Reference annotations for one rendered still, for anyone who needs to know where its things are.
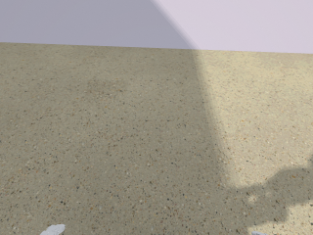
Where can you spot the left robot hand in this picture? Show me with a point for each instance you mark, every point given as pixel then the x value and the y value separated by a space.
pixel 54 229

